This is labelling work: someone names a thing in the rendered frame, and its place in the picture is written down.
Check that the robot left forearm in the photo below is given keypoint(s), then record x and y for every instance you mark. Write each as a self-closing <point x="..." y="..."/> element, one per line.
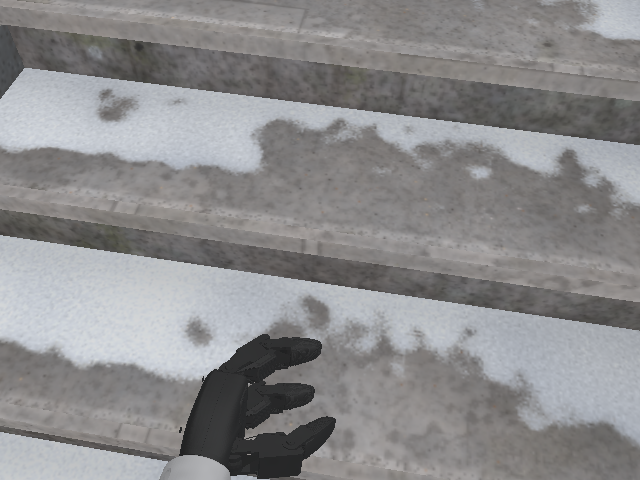
<point x="194" y="467"/>

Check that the left robot hand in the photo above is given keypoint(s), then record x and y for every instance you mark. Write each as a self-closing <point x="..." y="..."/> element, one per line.
<point x="225" y="406"/>

